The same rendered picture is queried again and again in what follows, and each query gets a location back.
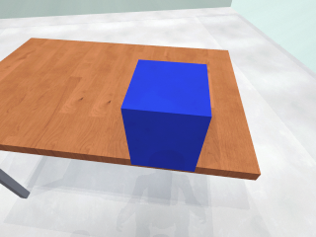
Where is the carton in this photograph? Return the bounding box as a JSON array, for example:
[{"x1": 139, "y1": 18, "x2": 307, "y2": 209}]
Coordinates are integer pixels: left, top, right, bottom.
[{"x1": 120, "y1": 59, "x2": 212, "y2": 172}]

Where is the table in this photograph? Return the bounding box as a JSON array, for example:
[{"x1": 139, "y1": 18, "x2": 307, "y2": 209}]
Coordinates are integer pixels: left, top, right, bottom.
[{"x1": 0, "y1": 38, "x2": 261, "y2": 198}]

